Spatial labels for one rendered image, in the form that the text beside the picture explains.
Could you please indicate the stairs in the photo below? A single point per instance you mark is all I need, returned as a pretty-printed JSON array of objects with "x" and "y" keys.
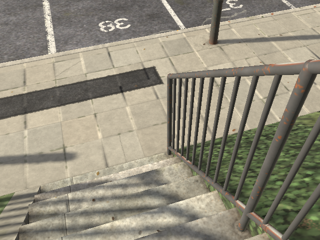
[{"x": 152, "y": 198}]

